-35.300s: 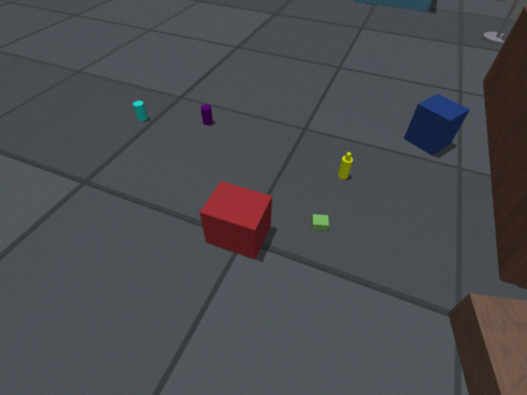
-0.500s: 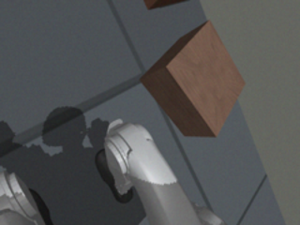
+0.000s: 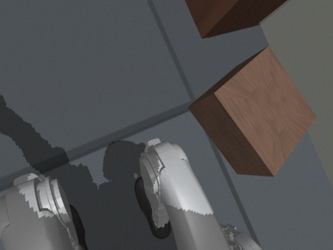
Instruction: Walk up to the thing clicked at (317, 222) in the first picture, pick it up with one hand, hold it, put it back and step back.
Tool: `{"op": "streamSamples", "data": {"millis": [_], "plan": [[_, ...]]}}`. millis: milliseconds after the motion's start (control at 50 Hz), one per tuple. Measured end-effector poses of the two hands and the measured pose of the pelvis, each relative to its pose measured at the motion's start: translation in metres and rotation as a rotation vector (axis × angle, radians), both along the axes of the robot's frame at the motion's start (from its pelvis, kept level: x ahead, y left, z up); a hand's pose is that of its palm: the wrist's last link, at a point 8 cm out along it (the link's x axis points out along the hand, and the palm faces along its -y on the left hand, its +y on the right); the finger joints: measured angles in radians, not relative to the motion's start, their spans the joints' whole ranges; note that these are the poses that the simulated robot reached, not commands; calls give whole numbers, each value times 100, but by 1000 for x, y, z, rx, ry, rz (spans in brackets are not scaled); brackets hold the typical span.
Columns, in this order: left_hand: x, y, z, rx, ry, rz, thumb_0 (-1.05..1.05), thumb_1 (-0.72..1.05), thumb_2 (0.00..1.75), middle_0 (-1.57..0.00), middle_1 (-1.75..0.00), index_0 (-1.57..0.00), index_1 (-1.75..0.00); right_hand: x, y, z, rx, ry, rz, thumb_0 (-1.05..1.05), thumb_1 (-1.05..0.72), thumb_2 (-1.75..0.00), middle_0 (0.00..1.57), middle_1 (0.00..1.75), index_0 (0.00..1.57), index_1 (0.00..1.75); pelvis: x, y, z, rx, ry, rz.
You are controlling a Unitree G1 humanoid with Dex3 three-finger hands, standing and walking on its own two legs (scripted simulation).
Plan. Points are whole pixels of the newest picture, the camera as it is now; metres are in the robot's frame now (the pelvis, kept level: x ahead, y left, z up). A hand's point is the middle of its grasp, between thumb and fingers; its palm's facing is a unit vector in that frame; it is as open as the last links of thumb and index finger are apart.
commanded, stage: lift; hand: left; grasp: from above
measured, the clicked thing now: out of the picture +0.51 +0.35 -0.20
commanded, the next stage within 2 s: hold in 1.70 s
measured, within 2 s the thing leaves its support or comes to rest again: neither
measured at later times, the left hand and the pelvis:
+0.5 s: hand out of the picture +0.44 +0.35 -0.05, palm faces -0.36 -0.23 -0.91, open 9.0 cm; pelvis +0.00 +0.00 +0.06, yaw +5 degrees
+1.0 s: hand out of the picture +0.36 +0.32 +0.16, palm faces -0.36 -0.25 -0.90, open 9.0 cm; pelvis +0.01 +0.00 +0.24, yaw +9 degrees
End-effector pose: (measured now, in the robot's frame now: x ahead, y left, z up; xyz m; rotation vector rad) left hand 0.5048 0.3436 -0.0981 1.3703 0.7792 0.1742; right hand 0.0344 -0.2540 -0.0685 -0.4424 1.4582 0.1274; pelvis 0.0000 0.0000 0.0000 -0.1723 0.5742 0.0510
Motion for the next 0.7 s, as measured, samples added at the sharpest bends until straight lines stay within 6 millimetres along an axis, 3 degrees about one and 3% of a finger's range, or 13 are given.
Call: {"op": "streamSamples", "data": {"millis": [180, 360, 540, 700], "plan": [[-3, -5, 22, -15, 2, -14, 0, 18, 21, -81, -37, -85, -34, 11, -5, -9, 5, -11, -40, 0, -91, -90, 20, 30, 20, 30, 1, -3, 6, 20, 15, 6], [-27, -1, 60, -23, 27, -61, 1, 22, 15, -80, -37, -84, -34, 23, -12, 5, -6, -34, -76, 0, -92, -91, 20, 30, 20, 30, -1, -4, 28, 33, 30, 29], [-69, 6, 116, -26, 19, -76, 0, 22, 16, -79, -38, -83, -34, 46, -17, 32, -21, -97, -98, 0, -91, -90, 20, 30, 20, 30, -5, -5, 67, 56, 46, 56], [-100, 3, 180, -22, 6, -65, 0, 22, 19, -78, -39, -81, -36, 77, -8, 70, -8, -211, -116, 0, -91, -90, 20, 30, 20, 30, -6, -4, 115, 71, 28, 75]]}}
